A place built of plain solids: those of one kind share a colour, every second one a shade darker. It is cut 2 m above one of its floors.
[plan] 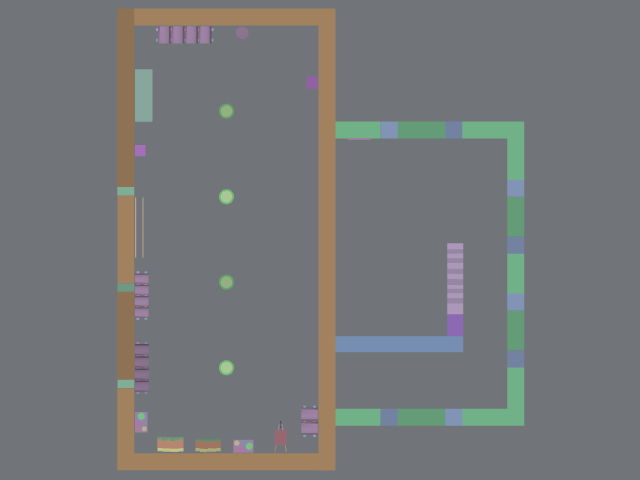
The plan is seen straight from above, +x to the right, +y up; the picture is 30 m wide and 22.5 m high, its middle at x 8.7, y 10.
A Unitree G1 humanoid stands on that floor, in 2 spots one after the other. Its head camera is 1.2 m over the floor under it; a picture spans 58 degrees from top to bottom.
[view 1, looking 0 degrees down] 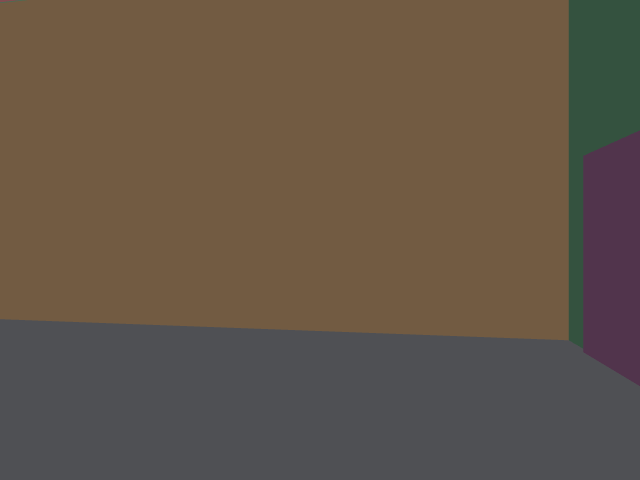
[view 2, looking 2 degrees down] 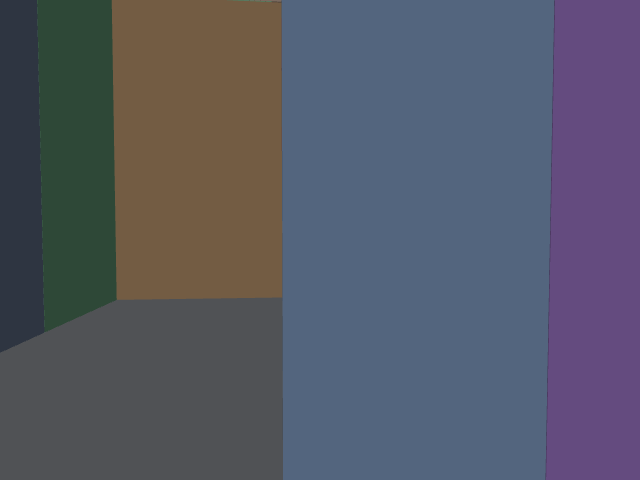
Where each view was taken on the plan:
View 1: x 15.05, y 12.73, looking -170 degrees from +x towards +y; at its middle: wall_undercroft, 5.71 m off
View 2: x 16.58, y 4.73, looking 175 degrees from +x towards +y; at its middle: mass_under_upper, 1.17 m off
